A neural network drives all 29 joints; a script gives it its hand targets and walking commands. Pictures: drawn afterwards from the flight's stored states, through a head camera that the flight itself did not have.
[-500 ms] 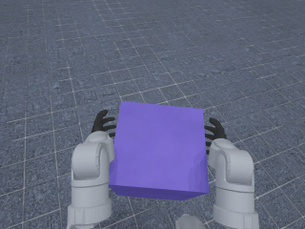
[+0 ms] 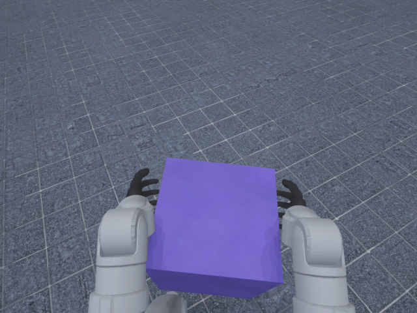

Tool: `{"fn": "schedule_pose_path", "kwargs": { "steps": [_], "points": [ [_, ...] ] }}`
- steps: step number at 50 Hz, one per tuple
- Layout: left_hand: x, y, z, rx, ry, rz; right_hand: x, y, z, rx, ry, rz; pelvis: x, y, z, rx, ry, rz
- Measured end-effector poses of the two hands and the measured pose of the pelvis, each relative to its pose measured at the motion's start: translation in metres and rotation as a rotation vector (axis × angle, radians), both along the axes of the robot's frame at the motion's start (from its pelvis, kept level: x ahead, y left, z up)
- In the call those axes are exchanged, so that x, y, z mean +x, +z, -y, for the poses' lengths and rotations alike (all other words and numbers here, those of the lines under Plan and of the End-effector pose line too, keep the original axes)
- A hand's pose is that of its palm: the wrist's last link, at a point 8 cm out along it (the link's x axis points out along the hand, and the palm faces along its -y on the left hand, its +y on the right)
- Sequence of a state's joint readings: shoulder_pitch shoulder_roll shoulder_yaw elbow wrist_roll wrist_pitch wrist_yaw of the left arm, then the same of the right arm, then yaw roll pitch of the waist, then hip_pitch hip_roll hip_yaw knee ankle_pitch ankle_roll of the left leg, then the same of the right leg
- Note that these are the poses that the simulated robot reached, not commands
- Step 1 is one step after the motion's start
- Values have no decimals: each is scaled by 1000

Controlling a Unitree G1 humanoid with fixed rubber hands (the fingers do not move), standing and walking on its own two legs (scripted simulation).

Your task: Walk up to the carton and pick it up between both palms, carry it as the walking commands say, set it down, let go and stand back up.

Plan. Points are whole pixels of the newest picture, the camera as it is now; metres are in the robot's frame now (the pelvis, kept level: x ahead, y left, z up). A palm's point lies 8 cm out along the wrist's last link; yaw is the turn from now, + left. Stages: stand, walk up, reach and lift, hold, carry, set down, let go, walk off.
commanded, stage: carry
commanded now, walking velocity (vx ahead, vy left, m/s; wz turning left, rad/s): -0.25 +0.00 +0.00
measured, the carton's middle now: (212, 234) +0.28 +0.01 -0.04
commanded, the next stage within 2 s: none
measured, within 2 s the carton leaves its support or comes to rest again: neither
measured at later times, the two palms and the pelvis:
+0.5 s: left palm out of the picture +0.11 +0.20 +0.08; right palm (276, 308) +0.13 -0.08 +0.07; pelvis -0.16 +0.03 -0.01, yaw +5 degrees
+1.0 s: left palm out of the picture +0.10 +0.18 +0.09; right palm out of the picture +0.09 -0.10 +0.06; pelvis -0.20 +0.04 +0.00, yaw +4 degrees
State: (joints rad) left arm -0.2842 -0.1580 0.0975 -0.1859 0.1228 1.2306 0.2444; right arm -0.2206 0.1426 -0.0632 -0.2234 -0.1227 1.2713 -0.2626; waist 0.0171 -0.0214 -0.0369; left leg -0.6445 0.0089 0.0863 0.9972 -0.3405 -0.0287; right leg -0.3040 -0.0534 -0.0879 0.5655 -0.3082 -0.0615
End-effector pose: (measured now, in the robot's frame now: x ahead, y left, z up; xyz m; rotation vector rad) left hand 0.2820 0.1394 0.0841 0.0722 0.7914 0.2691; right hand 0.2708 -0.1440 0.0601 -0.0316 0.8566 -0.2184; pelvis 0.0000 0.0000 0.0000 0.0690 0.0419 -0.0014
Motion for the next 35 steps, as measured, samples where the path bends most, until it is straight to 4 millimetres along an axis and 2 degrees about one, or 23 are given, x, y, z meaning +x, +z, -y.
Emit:
{"fn": "schedule_pose_path", "kwargs": {
  "steps": [6, 9, 16, 23, 27, 29, 32, 35],
  "points": [
    [-15, 36, 19, 11, 3, 111, -15, 26, 17, 63, -44, 108, -34, 5, 10, 31, 20, -37],
    [-32, 35, 17, 19, 0, 107, -31, 26, 15, 61, -37, 108, -52, 5, 11, 38, 34, -45],
    [-99, 5, -12, -1, 57, 7, -81, 7, -12, 9, 45, 10, -101, 3, 4, 22, 65, -48],
    [-157, -4, -51, -52, 97, 67, -126, 13, -51, -36, 84, 70, -154, -9, -21, -41, 95, -20],
    [-189, -6, -70, -59, 94, 18, -155, 18, -70, -81, 115, 23, -164, -1, -36, -83, 100, -2],
    [-193, 3, -78, -68, 106, 29, -159, 26, -78, -79, 115, 33, -167, 3, -42, -103, 106, -3],
    [-189, 18, -86, -76, 122, 79, -153, 41, -86, -60, 105, 80, -173, 5, -48, -111, 94, -18],
    [-183, 24, -88, -82, 120, 100, -150, 44, -88, -49, 90, 100, -177, 4, -52, -111, 83, -32]
  ]
}}
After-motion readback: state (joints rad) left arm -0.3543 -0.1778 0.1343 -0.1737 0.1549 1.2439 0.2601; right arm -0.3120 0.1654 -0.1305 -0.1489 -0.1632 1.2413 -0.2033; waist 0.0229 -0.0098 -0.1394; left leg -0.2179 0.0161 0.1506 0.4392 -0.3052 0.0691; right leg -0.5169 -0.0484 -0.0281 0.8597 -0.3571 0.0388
